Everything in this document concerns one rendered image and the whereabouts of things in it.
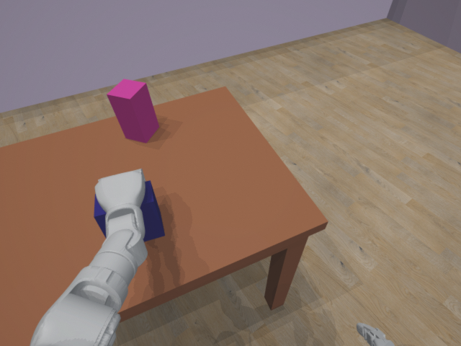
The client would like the left robot upper arm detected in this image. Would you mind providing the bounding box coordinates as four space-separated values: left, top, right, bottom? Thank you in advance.
34 293 121 346

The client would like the robot left forearm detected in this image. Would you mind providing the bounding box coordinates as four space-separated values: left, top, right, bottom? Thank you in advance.
30 204 148 346

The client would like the robot left hand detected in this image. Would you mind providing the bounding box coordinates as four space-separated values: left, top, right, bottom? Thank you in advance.
95 169 146 213

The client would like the table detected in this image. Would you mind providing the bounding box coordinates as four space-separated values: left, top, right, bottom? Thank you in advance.
0 86 328 346

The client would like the robot right hand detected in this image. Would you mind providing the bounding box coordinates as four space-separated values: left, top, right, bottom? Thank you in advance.
357 323 395 346

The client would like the sponge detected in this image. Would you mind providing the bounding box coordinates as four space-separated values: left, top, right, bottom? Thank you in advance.
94 181 165 241

